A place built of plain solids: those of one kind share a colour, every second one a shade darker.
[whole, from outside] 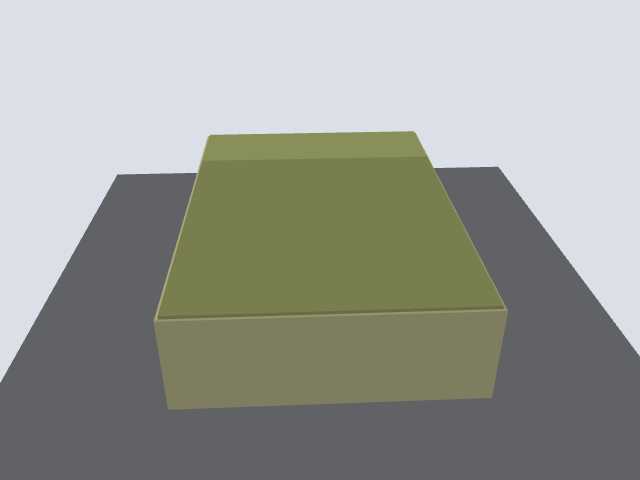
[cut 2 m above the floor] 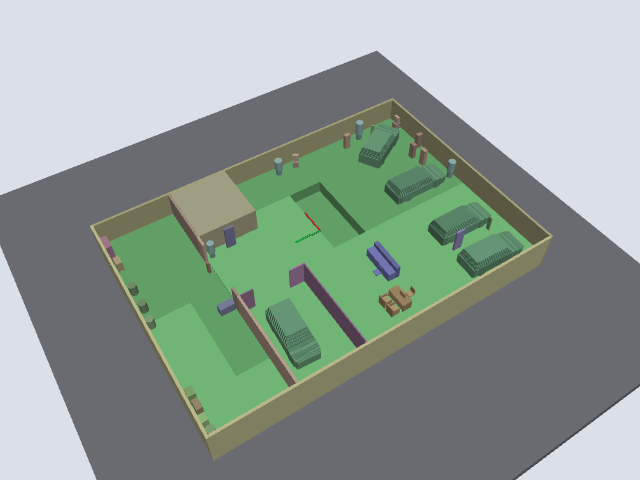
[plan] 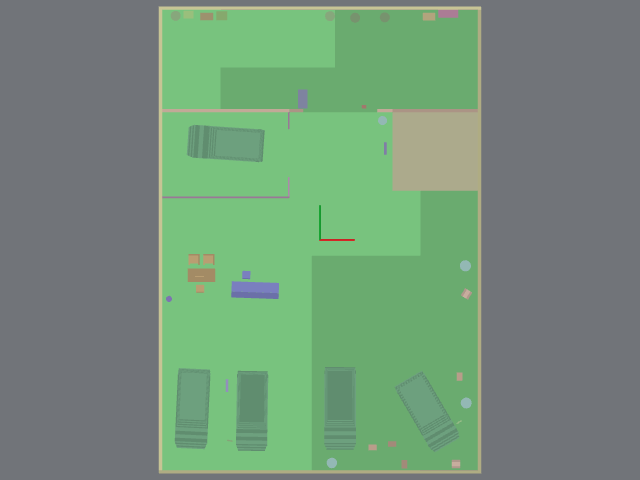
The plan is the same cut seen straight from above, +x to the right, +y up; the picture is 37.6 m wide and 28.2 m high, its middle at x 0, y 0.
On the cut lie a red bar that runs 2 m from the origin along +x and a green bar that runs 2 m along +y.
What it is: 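A car dealer's showroom with its handover bay and the front of its workshop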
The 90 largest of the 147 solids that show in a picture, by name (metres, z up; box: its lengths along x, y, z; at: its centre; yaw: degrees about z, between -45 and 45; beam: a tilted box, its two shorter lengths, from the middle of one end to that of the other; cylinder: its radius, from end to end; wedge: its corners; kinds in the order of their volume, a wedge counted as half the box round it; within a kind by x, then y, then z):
{
 "floor_1": {"box": [3.43, 6.03, 1.19], "at": [-7.55, 10.51, 0.55]},
 "floor_2": {"box": [8.78, 21.03, 1.3], "at": [-4.88, -3.01, 0.6]},
 "floor_3": {"box": [6.74, 2.64, 1.19], "at": [-2.48, 8.81, 0.55]},
 "floor_4": {"box": [6.74, 0.98, 1.19], "at": [-2.48, 10.61, 0.55]},
 "floor_5": {"box": [6.74, 2.43, 1.19], "at": [-2.48, 12.31, 0.55]},
 "floor_6": {"box": [6.41, 9.73, 1.3], "at": [2.71, -8.66, 0.6]},
 "floor_7": {"box": [6.41, 2.89, 0.23], "at": [2.71, -2.36, 0.07]},
 "floor_8": {"box": [6.41, 8.43, 1.3], "at": [2.71, 3.29, 0.6]},
 "floor_9": {"box": [8.39, 6.03, 1.19], "at": [5.07, 10.51, 0.55]},
 "floor_10": {"box": [3.37, 21.03, 1.3], "at": [7.58, -3.01, 0.6]},
 "roof_1": {"box": [18.54, 21.03, 0.2], "at": [0.0, -3.01, 6.43]},
 "roof_2": {"box": [18.54, 6.02, 1.61], "at": [0.0, 10.51, 5.73]},
 "wall_1": {"box": [0.2, 27.04, 6.38], "at": [-9.37, 0.0, 3.14]},
 "wall_2": {"box": [18.94, 0.2, 6.38], "at": [0.0, -13.62, 3.14]},
 "wall_3": {"box": [18.94, 0.2, 6.38], "at": [0.0, 13.62, 3.14]},
 "wall_4": {"box": [0.2, 27.04, 6.38], "at": [9.37, 0.0, 3.14]},
 "block_1": {"box": [5.01, 4.61, 2.9], "at": [6.76, 5.2, 2.7]},
 "car_1": {"box": [1.91, 0.22, 0.72], "at": [-7.58, -11.75, 1.82], "yaw": -2.7},
 "car_2": {"box": [1.91, 0.22, 0.75], "at": [-7.57, -11.55, 1.83], "yaw": -2.7},
 "car_3": {"box": [1.91, 0.22, 0.78], "at": [-7.55, -11.34, 1.85], "yaw": -2.7},
 "car_4": {"box": [1.91, 0.22, 0.81], "at": [-7.55, -11.14, 1.86], "yaw": -2.7},
 "car_5": {"box": [1.91, 3.09, 0.81], "at": [-7.47, -9.5, 1.86], "yaw": -2.7},
 "car_6": {"box": [1.8, 3.4, 0.08], "at": [-7.46, -9.34, 2.3], "yaw": -2.7},
 "car_7": {"box": [1.76, 3.31, 0.08], "at": [-7.46, -9.31, 2.38], "yaw": -2.7},
 "car_8": {"box": [1.72, 3.22, 0.08], "at": [-7.46, -9.29, 2.45], "yaw": -2.7},
 "car_9": {"box": [1.68, 3.12, 0.08], "at": [-7.46, -9.27, 2.53], "yaw": -2.7},
 "car_10": {"box": [1.64, 3.03, 0.08], "at": [-7.46, -9.25, 2.61], "yaw": -2.7},
 "car_11": {"box": [1.59, 2.94, 0.08], "at": [-7.46, -9.23, 2.68], "yaw": -2.7},
 "car_12": {"box": [1.55, 2.85, 0.08], "at": [-7.46, -9.21, 2.76], "yaw": -2.7},
 "car_13": {"box": [1.51, 2.76, 0.08], "at": [-7.45, -9.19, 2.84], "yaw": -2.7},
 "car_14": {"box": [0.27, 1.94, 0.83], "at": [-7.25, 5.79, 1.84], "yaw": -3.9},
 "car_15": {"box": [0.27, 1.94, 0.87], "at": [-6.99, 5.77, 1.86], "yaw": -3.9},
 "car_16": {"box": [0.27, 1.94, 0.91], "at": [-6.74, 5.75, 1.88], "yaw": -3.9},
 "car_17": {"box": [2.92, 1.94, 0.91], "at": [-5.16, 5.65, 1.88], "yaw": -3.9},
 "car_18": {"box": [3.24, 1.83, 0.09], "at": [-5.0, 5.64, 2.37], "yaw": -3.9},
 "car_19": {"box": [3.14, 1.78, 0.09], "at": [-4.97, 5.63, 2.45], "yaw": -3.9},
 "car_20": {"box": [3.05, 1.74, 0.09], "at": [-4.95, 5.63, 2.53], "yaw": -3.9},
 "car_21": {"box": [2.95, 1.7, 0.09], "at": [-4.93, 5.63, 2.61], "yaw": -3.9},
 "car_22": {"box": [2.86, 1.66, 0.09], "at": [-4.91, 5.63, 2.69], "yaw": -3.9},
 "car_23": {"box": [2.76, 1.61, 0.09], "at": [-4.88, 5.63, 2.77], "yaw": -3.9},
 "car_24": {"box": [2.67, 1.57, 0.09], "at": [-4.86, 5.63, 2.85], "yaw": -3.9},
 "car_25": {"box": [2.57, 1.53, 0.09], "at": [-4.84, 5.62, 2.93], "yaw": -3.9},
 "car_26": {"box": [1.84, 0.23, 0.74], "at": [-4.01, -11.66, 1.76], "yaw": -0.9},
 "car_27": {"box": [1.84, 0.23, 0.77], "at": [-4.01, -11.45, 1.78], "yaw": -0.9},
 "car_28": {"box": [1.84, 0.23, 0.79], "at": [-4.01, -11.23, 1.79], "yaw": -0.9},
 "car_29": {"box": [1.84, 3.04, 0.79], "at": [-3.98, -9.61, 1.79], "yaw": -0.9},
 "car_30": {"box": [1.73, 3.35, 0.07], "at": [-3.98, -9.45, 2.22], "yaw": -0.9},
 "car_31": {"box": [1.69, 3.27, 0.07], "at": [-3.98, -9.43, 2.28], "yaw": -0.9},
 "car_32": {"box": [1.65, 3.19, 0.07], "at": [-3.98, -9.41, 2.35], "yaw": -0.9},
 "car_33": {"box": [1.6, 3.12, 0.07], "at": [-3.98, -9.39, 2.42], "yaw": -0.9},
 "car_34": {"box": [1.56, 3.04, 0.07], "at": [-3.98, -9.37, 2.48], "yaw": -0.9},
 "car_35": {"box": [1.52, 2.96, 0.07], "at": [-3.98, -9.35, 2.54], "yaw": -0.9},
 "car_36": {"box": [1.48, 2.88, 0.07], "at": [-3.98, -9.34, 2.61], "yaw": -0.9},
 "car_37": {"box": [1.86, 0.24, 0.7], "at": [1.18, -11.58, 1.76], "yaw": -0.1},
 "car_38": {"box": [1.86, 0.24, 0.73], "at": [1.18, -11.35, 1.78], "yaw": -0.1},
 "car_39": {"box": [1.86, 0.24, 0.76], "at": [1.18, -11.12, 1.79], "yaw": -0.1},
 "car_40": {"box": [1.86, 3.16, 0.76], "at": [1.18, -9.44, 1.79], "yaw": -0.1},
 "car_41": {"box": [1.75, 3.46, 0.08], "at": [1.18, -9.27, 2.21], "yaw": -0.1},
 "car_42": {"box": [1.71, 3.38, 0.08], "at": [1.18, -9.25, 2.28], "yaw": -0.1},
 "car_43": {"box": [1.67, 3.3, 0.08], "at": [1.18, -9.23, 2.35], "yaw": -0.1},
 "car_44": {"box": [1.63, 3.22, 0.08], "at": [1.18, -9.21, 2.42], "yaw": -0.1},
 "car_45": {"box": [1.58, 3.13, 0.08], "at": [1.18, -9.2, 2.48], "yaw": -0.1},
 "car_46": {"box": [1.54, 3.05, 0.08], "at": [1.18, -9.18, 2.55], "yaw": -0.1},
 "car_47": {"box": [1.5, 2.97, 0.08], "at": [1.18, -9.16, 2.62], "yaw": -0.1},
 "car_48": {"box": [1.46, 2.89, 0.08], "at": [1.18, -9.14, 2.69], "yaw": -0.1},
 "car_49": {"box": [1.54, 2.66, 0.08], "at": [5.97, -9.49, 2.92], "yaw": 30.4},
 "car_50": {"box": [1.58, 2.75, 0.08], "at": [5.98, -9.51, 2.84], "yaw": 30.4},
 "car_51": {"box": [1.62, 2.84, 0.08], "at": [5.99, -9.53, 2.77], "yaw": 30.4},
 "car_52": {"box": [1.66, 2.93, 0.08], "at": [6.0, -9.55, 2.69], "yaw": 30.4},
 "car_53": {"box": [1.71, 3.02, 0.08], "at": [6.01, -9.57, 2.62], "yaw": 30.4},
 "car_54": {"box": [1.75, 3.11, 0.08], "at": [6.02, -9.58, 2.54], "yaw": 30.4},
 "car_55": {"box": [1.79, 3.19, 0.08], "at": [6.03, -9.6, 2.47], "yaw": 30.4},
 "car_56": {"box": [1.83, 3.28, 0.08], "at": [6.04, -9.62, 2.39], "yaw": 30.4},
 "car_57": {"box": [1.94, 2.97, 0.9], "at": [6.12, -9.76, 1.91], "yaw": 30.4},
 "car_58": {"box": [1.94, 0.21, 0.9], "at": [6.92, -11.12, 1.91], "yaw": 30.4},
 "car_59": {"box": [1.94, 0.21, 0.87], "at": [7.02, -11.29, 1.89], "yaw": 30.4},
 "car_60": {"box": [1.94, 0.21, 0.84], "at": [7.12, -11.46, 1.88], "yaw": 30.4},
 "car_61": {"box": [1.94, 0.21, 0.82], "at": [7.22, -11.63, 1.87], "yaw": 30.4},
 "part_1": {"box": [7.48, 0.19, 3.78], "at": [-5.53, 7.6, 3.03]},
 "part_2": {"box": [0.81, 0.19, 3.78], "at": [-1.38, 7.6, 3.03]},
 "part_3": {"box": [0.89, 0.19, 3.78], "at": [3.81, 7.6, 3.03]},
 "part_4": {"box": [5.01, 0.19, 3.78], "at": [6.76, 7.6, 3.03]},
 "screen_1": {"box": [7.48, 0.1, 2.99], "at": [-5.53, 2.5, 2.74]},
 "screen_2": {"box": [0.1, 1.13, 2.99], "at": [-1.84, 3.12, 2.74]},
 "counter_1": {"box": [2.79, 0.35, 1.1], "at": [-3.82, -3.25, 1.8], "yaw": -2.0},
 "counter_2": {"box": [2.79, 0.6, 0.74], "at": [-3.8, -2.77, 1.62], "yaw": -2.0},
 "cupboard_1": {"box": [1.18, 0.47, 1.95], "at": [7.53, 13.29, 2.12]},
 "boards_1": {"box": [0.56, 1.12, 0.69], "at": [-1.02, 8.29, 1.48]},
 "pulpit_1": {"box": [0.65, 0.54, 1.12], "at": [-5.77, 13.18, 1.7]},
 "tub_1": {"cylinder": 0.32, "from": [8.59, -9.58, 1.87], "to": [8.59, -9.58, 2.97]}
}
